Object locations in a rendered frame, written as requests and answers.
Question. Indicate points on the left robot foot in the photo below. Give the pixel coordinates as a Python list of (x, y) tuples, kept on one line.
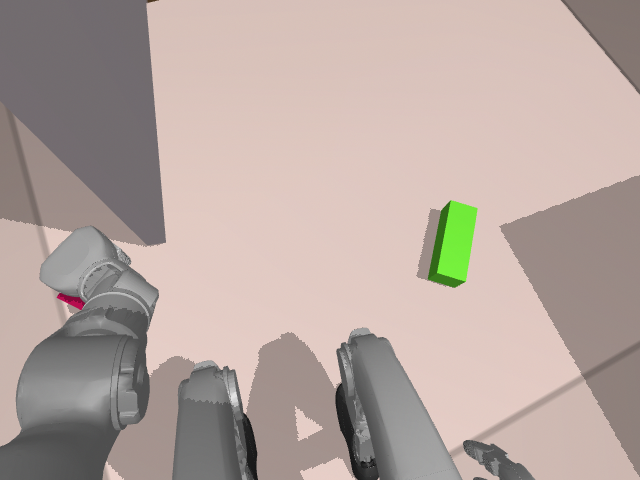
[(251, 448)]

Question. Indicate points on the left robot hand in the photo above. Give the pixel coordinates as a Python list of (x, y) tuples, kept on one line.
[(85, 246)]

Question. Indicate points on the right robot foot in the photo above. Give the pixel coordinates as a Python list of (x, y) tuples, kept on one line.
[(361, 470)]

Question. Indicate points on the left robot arm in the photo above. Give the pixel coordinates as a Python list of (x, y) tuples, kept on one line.
[(86, 382)]

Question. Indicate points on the right robot hand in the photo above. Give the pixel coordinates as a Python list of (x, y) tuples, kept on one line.
[(496, 461)]

